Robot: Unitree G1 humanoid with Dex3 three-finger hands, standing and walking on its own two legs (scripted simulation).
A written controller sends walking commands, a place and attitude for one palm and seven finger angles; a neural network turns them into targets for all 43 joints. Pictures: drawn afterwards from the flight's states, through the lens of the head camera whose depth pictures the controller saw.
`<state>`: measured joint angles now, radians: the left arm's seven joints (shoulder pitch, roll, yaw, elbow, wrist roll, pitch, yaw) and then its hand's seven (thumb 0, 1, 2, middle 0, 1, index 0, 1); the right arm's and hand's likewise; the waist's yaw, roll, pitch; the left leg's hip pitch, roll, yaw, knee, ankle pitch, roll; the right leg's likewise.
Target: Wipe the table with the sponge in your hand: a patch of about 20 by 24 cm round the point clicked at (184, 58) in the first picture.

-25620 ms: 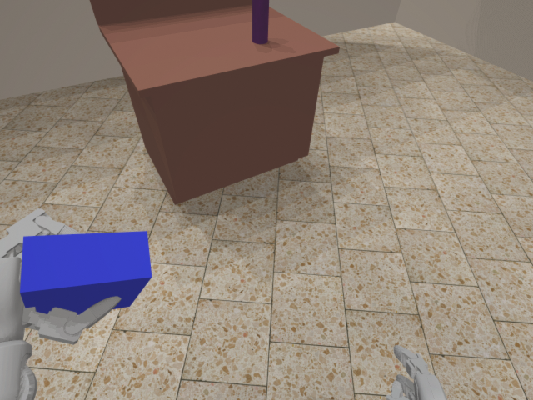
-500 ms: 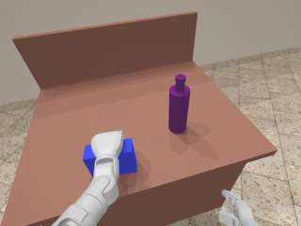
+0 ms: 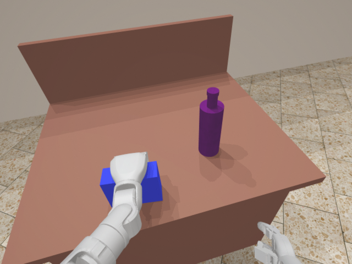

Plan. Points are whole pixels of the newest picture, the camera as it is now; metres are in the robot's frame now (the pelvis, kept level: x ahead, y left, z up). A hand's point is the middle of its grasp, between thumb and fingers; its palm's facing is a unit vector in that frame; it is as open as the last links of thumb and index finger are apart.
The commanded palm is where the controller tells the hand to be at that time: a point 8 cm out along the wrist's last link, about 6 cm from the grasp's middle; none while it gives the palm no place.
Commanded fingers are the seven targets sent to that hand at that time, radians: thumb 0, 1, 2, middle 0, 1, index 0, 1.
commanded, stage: slide across to the third lane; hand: left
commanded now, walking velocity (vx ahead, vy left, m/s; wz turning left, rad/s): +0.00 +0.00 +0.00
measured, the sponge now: (135, 188) +0.31 +0.16 -0.02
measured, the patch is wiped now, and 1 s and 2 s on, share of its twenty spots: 1.00 1.00 1.00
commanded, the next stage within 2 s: wipe forward along the third lane in 0.06 s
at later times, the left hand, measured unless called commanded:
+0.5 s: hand (139, 166) +0.36 +0.16 +0.02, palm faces -0.05 -0.02 -1.00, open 9.4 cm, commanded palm +0.33 +0.15 +0.05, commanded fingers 0.00 0.10 1.30 -1.20 -1.60 -1.20 -1.60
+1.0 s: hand (139, 152) +0.41 +0.17 +0.02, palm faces -0.09 +0.00 -1.00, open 9.4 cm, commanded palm +0.38 +0.17 +0.05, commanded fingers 0.00 0.10 1.30 -1.20 -1.60 -1.20 -1.60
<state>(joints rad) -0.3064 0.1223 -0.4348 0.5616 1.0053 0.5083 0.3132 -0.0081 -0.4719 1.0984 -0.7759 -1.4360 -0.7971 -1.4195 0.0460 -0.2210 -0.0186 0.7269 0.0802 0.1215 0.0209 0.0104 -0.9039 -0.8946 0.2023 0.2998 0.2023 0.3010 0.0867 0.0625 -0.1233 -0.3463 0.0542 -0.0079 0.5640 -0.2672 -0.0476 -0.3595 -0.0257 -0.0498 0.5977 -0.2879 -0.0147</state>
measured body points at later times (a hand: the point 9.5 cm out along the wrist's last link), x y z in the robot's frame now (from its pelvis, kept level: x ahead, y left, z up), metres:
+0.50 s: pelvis +0.00 +0.00 +0.00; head +0.00 -0.03 +0.45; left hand +0.36 +0.15 +0.07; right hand +0.19 -0.22 -0.11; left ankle +0.01 +0.16 -0.73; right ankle +0.01 -0.11 -0.73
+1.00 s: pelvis -0.01 +0.00 -0.01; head +0.02 -0.02 +0.44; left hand +0.41 +0.17 +0.07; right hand +0.11 -0.25 -0.14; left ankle +0.01 +0.16 -0.73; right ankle +0.01 -0.11 -0.73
